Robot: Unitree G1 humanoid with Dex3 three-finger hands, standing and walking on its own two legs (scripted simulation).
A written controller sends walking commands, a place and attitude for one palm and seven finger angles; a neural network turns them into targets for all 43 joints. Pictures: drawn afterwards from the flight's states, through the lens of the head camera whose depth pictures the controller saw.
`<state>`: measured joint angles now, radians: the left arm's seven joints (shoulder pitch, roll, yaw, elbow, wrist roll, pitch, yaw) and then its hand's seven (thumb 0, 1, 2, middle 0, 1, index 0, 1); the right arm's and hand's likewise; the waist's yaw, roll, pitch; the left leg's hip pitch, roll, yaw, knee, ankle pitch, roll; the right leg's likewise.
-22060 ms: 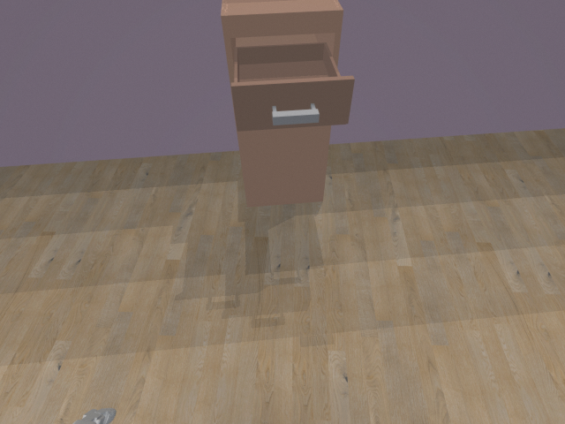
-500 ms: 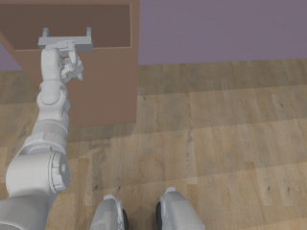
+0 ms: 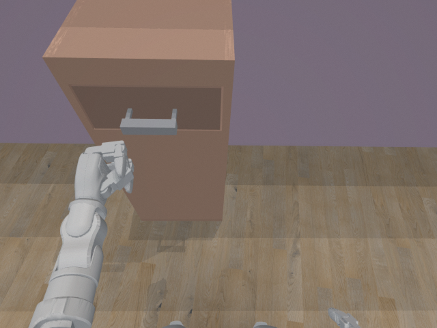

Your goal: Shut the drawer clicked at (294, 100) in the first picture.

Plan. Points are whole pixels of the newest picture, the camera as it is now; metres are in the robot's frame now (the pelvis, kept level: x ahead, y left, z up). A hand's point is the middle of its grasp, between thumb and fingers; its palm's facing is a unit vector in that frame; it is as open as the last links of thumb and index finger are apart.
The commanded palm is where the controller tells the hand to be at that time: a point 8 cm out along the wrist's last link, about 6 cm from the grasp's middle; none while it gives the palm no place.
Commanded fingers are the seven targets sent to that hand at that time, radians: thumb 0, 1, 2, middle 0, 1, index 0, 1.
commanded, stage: draw the hand back to the body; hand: left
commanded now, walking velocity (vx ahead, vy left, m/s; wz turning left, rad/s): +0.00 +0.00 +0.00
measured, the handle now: (150, 119) +0.56 +0.16 +0.00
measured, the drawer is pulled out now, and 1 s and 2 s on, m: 0.00 0.00 0.00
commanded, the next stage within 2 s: step back with the hand held close in 1.00 s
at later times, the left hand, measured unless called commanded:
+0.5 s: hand (58, 222) +0.25 +0.20 +0.15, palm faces +0.26 -0.92 -0.29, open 3.3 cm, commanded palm +0.20 +0.25 +0.17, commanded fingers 0.00 0.90 0.90 -1.40 -1.60 -1.40 -1.60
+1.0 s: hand out of the picture +0.16 +0.24 +0.21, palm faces +0.43 -0.81 -0.40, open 3.3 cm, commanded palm +0.12 +0.28 +0.22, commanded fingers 0.00 0.90 0.90 -1.40 -1.60 -1.40 -1.60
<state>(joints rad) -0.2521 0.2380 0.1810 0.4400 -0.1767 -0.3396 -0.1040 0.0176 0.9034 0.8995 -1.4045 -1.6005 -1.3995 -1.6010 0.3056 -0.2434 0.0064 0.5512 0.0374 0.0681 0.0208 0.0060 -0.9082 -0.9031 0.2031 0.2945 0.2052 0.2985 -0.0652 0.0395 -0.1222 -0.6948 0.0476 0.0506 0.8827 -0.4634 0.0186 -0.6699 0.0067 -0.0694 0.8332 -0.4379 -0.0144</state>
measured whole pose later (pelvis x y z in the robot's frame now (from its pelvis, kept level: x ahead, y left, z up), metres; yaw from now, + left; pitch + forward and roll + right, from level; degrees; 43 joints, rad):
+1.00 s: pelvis -0.01 -0.01 +0.05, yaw +1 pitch -5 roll -1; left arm 0.53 0.32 0.29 -0.45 -0.06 -0.11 0.10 0.01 0.90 0.90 -1.41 -1.60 -1.41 -1.60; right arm 0.20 -0.24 0.02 0.62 0.00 -0.09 -0.07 0.01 -0.91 -0.90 0.20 0.29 0.21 0.30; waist 0.07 0.08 0.02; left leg -0.08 0.02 0.05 0.43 -0.27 0.01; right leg -0.06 0.00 -0.07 0.39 -0.25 -0.02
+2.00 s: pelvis -0.10 +0.02 +0.03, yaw +1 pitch +1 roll -2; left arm 0.62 0.38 0.37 -0.61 -0.02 -0.27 0.15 0.01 0.89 0.90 -1.41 -1.60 -1.41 -1.60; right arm 0.21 -0.22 -0.01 0.56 -0.01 -0.06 -0.08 0.01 -0.90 -0.90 0.21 0.30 0.21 0.30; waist -0.01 0.01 0.05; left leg -0.41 0.01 0.05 0.58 -0.19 0.05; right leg -0.36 0.00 -0.05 0.50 -0.16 0.01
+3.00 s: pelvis -0.24 +0.00 +0.04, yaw -3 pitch +0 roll -1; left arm 0.67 0.42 0.39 -0.54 -0.06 -0.24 0.13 0.01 0.89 0.90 -1.41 -1.60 -1.41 -1.60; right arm 0.29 -0.24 -0.02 0.65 0.00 -0.08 -0.09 0.01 -0.91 -0.90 0.20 0.29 0.21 0.30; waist -0.05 -0.01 -0.05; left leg -0.39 -0.01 0.02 0.49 -0.11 0.03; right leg -0.10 0.00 0.01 0.47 -0.38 0.01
